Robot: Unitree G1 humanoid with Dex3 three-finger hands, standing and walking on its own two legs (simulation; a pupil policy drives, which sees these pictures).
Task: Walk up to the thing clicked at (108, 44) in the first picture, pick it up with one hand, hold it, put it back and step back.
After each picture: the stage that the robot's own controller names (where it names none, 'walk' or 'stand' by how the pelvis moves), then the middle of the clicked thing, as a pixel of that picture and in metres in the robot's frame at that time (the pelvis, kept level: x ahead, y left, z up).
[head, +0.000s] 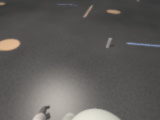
stand; (108, 43) +1.67 -0.43 -0.66
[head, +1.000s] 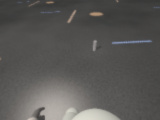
walk; (94, 45) +1.58 -0.01 -0.64
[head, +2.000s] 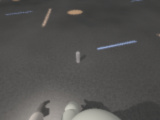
walk; (78, 57) +1.06 +0.24 -0.65
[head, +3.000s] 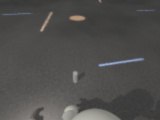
walk; (75, 77) +0.65 +0.20 -0.64
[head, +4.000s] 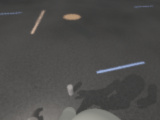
stand; (70, 90) +0.42 +0.20 -0.63
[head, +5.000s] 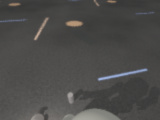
stand; (70, 98) +0.36 +0.20 -0.65
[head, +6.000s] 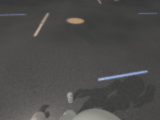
stand; (70, 98) +0.34 +0.18 -0.65
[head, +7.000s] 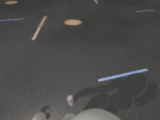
stand; (70, 100) +0.32 +0.19 -0.66
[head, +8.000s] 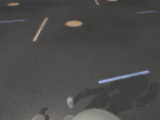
stand; (70, 102) +0.30 +0.20 -0.66
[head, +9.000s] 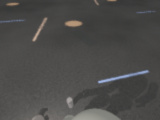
stand; (70, 102) +0.30 +0.20 -0.66
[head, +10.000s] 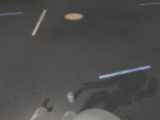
go down; (71, 97) +0.31 +0.19 -0.65
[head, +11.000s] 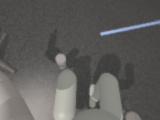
go down; (61, 62) +0.40 +0.20 -0.25
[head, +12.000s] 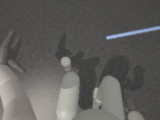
close in; (66, 65) +0.40 +0.19 -0.26
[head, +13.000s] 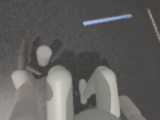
close in; (43, 58) +0.39 +0.23 -0.16
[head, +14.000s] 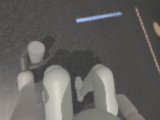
close; (36, 56) +0.39 +0.25 -0.16
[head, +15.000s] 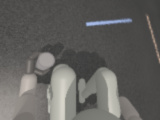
lift; (43, 64) +0.32 +0.25 -0.15
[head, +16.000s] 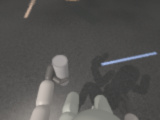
lift; (62, 73) +0.31 +0.18 +0.04
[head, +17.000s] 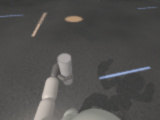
hold; (66, 71) +0.32 +0.16 +0.07
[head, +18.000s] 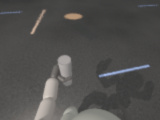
hold; (66, 72) +0.32 +0.16 +0.05
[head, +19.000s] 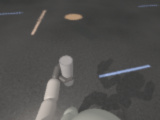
crouch; (67, 73) +0.32 +0.15 +0.05
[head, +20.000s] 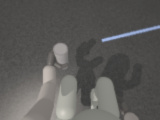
crouch; (62, 58) +0.41 +0.17 -0.05
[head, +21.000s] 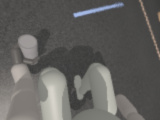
lower; (30, 52) +0.42 +0.25 -0.17
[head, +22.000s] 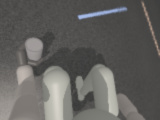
lower; (34, 54) +0.40 +0.25 -0.16
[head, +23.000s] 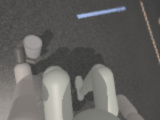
lower; (33, 52) +0.41 +0.26 -0.16
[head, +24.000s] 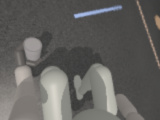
lower; (33, 54) +0.40 +0.25 -0.16
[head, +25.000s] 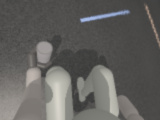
loosen; (43, 57) +0.39 +0.22 -0.15
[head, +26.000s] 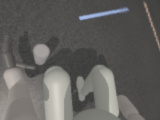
withdraw; (40, 56) +0.39 +0.23 -0.17
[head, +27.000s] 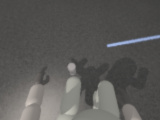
walk; (72, 69) +0.40 +0.17 -0.36
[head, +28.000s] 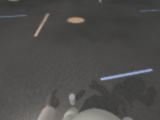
stand; (72, 99) +0.33 +0.15 -0.59
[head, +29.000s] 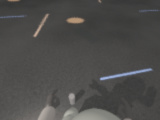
stand; (72, 99) +0.33 +0.16 -0.60
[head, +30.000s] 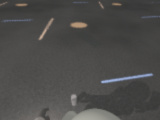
stand; (73, 100) +0.35 +0.15 -0.64
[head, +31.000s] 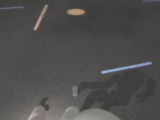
walk; (75, 91) +0.37 +0.13 -0.64
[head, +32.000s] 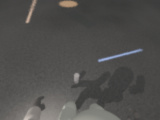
walk; (76, 78) +0.51 +0.12 -0.64
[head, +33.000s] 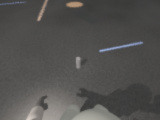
walk; (78, 63) +0.80 +0.18 -0.62
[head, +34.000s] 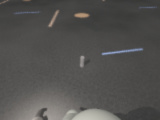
stand; (82, 61) +1.00 +0.16 -0.64
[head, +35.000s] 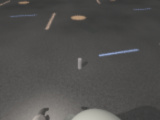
stand; (79, 63) +0.99 +0.18 -0.66
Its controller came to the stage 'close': yes
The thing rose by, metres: 0.69
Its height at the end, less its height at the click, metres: +0.00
